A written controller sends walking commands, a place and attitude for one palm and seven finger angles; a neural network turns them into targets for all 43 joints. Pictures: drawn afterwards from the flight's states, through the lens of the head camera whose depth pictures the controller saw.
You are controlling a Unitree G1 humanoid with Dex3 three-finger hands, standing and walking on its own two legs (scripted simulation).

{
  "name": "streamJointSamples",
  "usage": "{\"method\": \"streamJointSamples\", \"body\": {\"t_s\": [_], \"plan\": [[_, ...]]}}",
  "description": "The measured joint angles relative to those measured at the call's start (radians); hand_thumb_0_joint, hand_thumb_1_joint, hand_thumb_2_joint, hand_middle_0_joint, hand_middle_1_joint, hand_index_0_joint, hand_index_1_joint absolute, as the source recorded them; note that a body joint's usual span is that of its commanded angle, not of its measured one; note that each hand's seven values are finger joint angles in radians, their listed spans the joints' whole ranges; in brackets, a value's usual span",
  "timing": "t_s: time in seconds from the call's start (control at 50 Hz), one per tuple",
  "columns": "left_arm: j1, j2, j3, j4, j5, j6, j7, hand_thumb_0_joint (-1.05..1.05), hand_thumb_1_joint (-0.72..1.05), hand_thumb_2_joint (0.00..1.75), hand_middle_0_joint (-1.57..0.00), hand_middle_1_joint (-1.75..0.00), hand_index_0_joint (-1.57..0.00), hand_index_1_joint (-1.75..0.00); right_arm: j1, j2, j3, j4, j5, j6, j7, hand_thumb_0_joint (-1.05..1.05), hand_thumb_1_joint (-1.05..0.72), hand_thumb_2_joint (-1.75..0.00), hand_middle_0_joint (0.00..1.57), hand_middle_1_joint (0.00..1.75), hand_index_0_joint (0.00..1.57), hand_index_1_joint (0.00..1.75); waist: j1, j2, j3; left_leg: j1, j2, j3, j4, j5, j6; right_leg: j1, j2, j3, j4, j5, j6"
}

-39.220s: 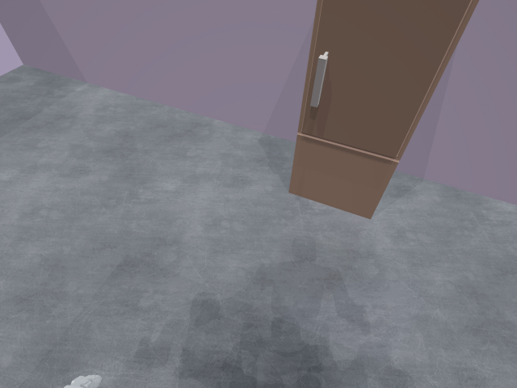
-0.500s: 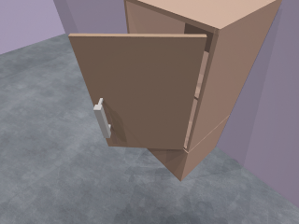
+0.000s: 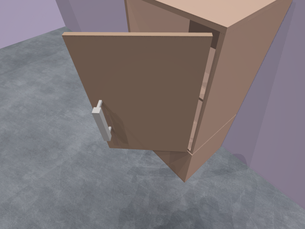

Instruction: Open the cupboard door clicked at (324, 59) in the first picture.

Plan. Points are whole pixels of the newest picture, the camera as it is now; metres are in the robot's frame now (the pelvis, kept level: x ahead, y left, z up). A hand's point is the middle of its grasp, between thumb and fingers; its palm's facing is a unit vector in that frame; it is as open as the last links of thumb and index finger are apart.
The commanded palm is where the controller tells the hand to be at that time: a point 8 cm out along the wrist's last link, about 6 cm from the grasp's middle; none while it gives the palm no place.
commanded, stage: look again from close up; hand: left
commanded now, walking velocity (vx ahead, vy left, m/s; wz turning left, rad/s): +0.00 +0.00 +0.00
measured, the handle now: (104, 121) +0.50 +0.23 -0.09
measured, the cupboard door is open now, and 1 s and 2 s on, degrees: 44 44 44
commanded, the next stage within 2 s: raise the hand with hooked fingers in 0.12 s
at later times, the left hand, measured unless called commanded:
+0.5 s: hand (91, 201) +0.19 +0.18 -0.03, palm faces +0.09 -1.00 -0.02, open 7.9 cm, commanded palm +0.12 +0.24 -0.07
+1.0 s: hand (75, 210) +0.18 +0.23 -0.08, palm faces -0.03 -1.00 -0.02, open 10.8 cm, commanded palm +0.15 +0.28 -0.07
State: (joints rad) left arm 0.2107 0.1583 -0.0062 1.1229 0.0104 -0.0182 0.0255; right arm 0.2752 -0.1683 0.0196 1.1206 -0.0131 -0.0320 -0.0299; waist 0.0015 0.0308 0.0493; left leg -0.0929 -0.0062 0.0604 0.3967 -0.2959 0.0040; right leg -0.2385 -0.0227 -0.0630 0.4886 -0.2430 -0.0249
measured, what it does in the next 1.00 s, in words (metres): lowers itself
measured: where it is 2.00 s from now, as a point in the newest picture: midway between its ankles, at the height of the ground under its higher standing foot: outside the picture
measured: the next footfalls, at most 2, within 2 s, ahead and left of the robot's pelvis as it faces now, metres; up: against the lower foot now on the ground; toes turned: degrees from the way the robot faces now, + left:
none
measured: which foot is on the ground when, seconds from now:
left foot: down 0.00-1.00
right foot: down 0.00-1.00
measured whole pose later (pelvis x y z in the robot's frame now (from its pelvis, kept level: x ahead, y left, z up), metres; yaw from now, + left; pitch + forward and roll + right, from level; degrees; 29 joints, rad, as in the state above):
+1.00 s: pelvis -0.06 +0.01 -0.11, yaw +2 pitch +18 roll -2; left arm 0.24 0.28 0.26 0.14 -0.32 -0.36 -0.40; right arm 0.24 -0.19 0.04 0.58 0.03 -0.22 -0.04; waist -0.01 0.02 -0.13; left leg -0.98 0.01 0.00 1.25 -0.58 0.03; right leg -1.03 -0.05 -0.11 1.16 -0.44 -0.02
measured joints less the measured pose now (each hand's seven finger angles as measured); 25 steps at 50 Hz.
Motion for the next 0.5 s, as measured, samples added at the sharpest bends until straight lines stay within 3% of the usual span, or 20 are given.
{"method": "streamJointSamples", "body": {"t_s": [0.24, 0.26, 0.28, 0.34, 0.38, 0.44, 0.5], "plan": [[-0.014, 0.009, 0.004, -0.009, 0.002, -0.006, 0.005, 0.00, 0.91, 0.90, -0.20, -0.30, -0.20, -0.30, -0.038, -0.016, -0.009, -0.005, 0.004, 0.006, 0.002, 0.00, -0.91, -0.90, 0.20, 0.30, 0.20, 0.30, 0.003, -0.008, 0.001, -0.013, 0.022, -0.008, 0.015, -0.006, -0.015, 0.007, 0.020, -0.015, -0.021, 0.003, -0.011], [0.034, 0.005, 0.028, -0.155, -0.037, 0.042, 0.003, 0.01, 0.91, 0.90, -0.20, -0.30, -0.20, -0.30, -0.025, -0.020, -0.009, -0.047, 0.018, -0.002, 0.001, 0.00, -0.91, -0.90, 0.20, 0.30, 0.20, 0.30, 0.006, -0.008, 0.001, -0.026, 0.027, -0.007, 0.033, -0.015, -0.014, -0.002, 0.023, -0.016, -0.015, 0.004, -0.011], [0.092, 0.001, 0.046, -0.331, -0.060, 0.041, 0.005, 0.01, 0.91, 0.90, -0.20, -0.30, -0.20, -0.30, -0.001, -0.024, -0.010, -0.095, 0.023, -0.041, -0.011, 0.00, -0.91, -0.90, 0.20, 0.30, 0.20, 0.30, 0.014, -0.010, -0.003, -0.030, 0.027, -0.005, 0.035, -0.022, -0.013, -0.012, 0.023, -0.013, -0.003, 0.000, -0.013], [0.172, -0.016, 0.060, -0.685, -0.135, -0.050, 0.028, 0.02, 0.89, 0.89, -0.20, -0.31, -0.20, -0.31, 0.029, -0.051, -0.024, -0.210, 0.036, -0.159, -0.033, 0.00, -0.91, -0.90, 0.20, 0.30, 0.20, 0.30, 0.000, 0.001, -0.037, -0.080, 0.016, -0.027, 0.080, -0.031, -0.011, -0.047, 0.007, -0.033, 0.033, -0.018, -0.011], [0.143, -0.024, 0.096, -0.771, -0.172, -0.158, -0.008, 0.01, 0.87, 0.88, -0.20, -0.32, -0.20, -0.33, 0.005, -0.069, -0.039, -0.280, 0.028, -0.201, -0.028, 0.01, -0.91, -0.90, 0.21, 0.30, 0.20, 0.30, -0.015, 0.000, -0.072, -0.169, 0.009, -0.038, 0.157, -0.052, -0.010, -0.127, -0.006, -0.043, 0.099, -0.039, -0.009], [0.084, -0.019, 0.152, -0.795, -0.220, -0.364, -0.123, 0.01, 0.82, 0.86, -0.21, -0.35, -0.20, -0.35, -0.054, -0.088, -0.059, -0.385, 0.020, -0.239, -0.006, 0.01, -0.91, -0.90, 0.21, 0.30, 0.20, 0.30, -0.013, -0.027, -0.126, -0.336, 0.009, -0.024, 0.310, -0.106, -0.012, -0.301, -0.014, -0.028, 0.251, -0.085, -0.014], [0.059, -0.002, 0.180, -0.786, -0.252, -0.575, -0.283, 0.01, 0.77, 0.84, -0.21, -0.39, -0.20, -0.39, -0.111, -0.110, -0.079, -0.481, 0.022, -0.269, 0.021, 0.01, -0.91, -0.90, 0.20, 0.30, 0.20, 0.30, -0.005, -0.057, -0.170, -0.511, 0.013, -0.012, 0.491, -0.177, -0.013, -0.482, -0.018, -0.012, 0.425, -0.142, -0.024]]}}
